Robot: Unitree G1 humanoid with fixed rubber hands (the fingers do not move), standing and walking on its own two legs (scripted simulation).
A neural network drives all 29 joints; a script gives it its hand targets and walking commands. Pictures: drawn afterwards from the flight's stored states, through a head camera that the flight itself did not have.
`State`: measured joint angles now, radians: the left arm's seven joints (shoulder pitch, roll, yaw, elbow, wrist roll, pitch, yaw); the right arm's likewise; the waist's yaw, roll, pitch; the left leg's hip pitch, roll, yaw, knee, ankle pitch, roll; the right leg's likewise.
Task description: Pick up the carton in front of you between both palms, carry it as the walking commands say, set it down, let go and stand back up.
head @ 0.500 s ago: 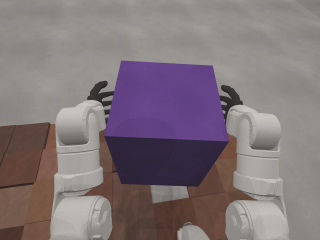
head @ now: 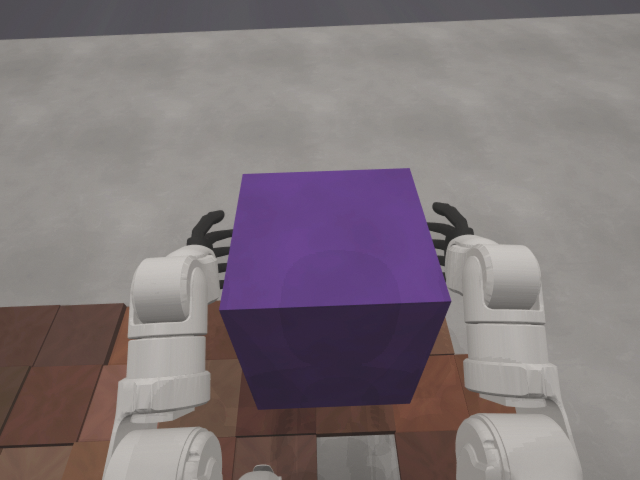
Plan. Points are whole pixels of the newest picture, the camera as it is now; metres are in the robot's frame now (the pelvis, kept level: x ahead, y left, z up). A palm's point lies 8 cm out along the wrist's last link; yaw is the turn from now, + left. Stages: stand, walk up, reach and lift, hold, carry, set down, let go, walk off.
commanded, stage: carry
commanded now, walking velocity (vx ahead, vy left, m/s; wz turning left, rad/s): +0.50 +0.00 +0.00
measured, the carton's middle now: (330, 294) +0.36 +0.01 +0.03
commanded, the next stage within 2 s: none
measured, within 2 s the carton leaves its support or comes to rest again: neither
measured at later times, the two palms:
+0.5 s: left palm (223, 139) +0.65 +0.20 +0.06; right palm (399, 144) +0.62 -0.10 +0.07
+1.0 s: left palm (245, 30) +0.96 +0.20 +0.11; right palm (384, 25) +0.98 -0.10 +0.11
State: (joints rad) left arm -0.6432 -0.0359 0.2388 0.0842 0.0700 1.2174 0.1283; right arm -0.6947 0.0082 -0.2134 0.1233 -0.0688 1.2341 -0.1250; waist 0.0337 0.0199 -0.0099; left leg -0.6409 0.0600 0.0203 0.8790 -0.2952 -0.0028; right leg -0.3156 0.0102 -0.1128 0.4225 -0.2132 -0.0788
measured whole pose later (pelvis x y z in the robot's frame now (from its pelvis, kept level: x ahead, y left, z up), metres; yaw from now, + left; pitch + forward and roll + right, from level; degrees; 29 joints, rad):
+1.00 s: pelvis +0.61 +0.03 -0.02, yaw +0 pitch +5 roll +1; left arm -0.67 0.01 0.19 0.07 0.02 1.22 0.15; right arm -0.68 0.00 -0.21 0.05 -0.07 1.25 -0.13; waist 0.06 0.01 -0.03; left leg -0.69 0.06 0.01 0.96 -0.23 0.02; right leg -0.27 0.04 -0.15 0.47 -0.25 -0.13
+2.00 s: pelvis +1.27 +0.05 -0.06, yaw +1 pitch +6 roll +2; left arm -0.57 -0.04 0.21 0.00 0.04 1.16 0.14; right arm -0.60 0.03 -0.20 0.01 -0.07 1.16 -0.12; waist 0.04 0.00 0.01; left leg -0.66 0.06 0.02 0.98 -0.34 -0.01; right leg -0.30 0.02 -0.13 0.40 -0.21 -0.11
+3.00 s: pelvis +1.51 +0.07 -0.07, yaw -1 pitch +2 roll +0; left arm -0.23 -0.15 0.20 0.24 0.26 0.79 0.00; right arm -0.23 0.15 -0.20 0.23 -0.26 0.79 0.00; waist 0.00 0.00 -0.18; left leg -0.33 0.03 0.13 0.58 -0.28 0.03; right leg -0.25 -0.02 -0.09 0.58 -0.36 -0.02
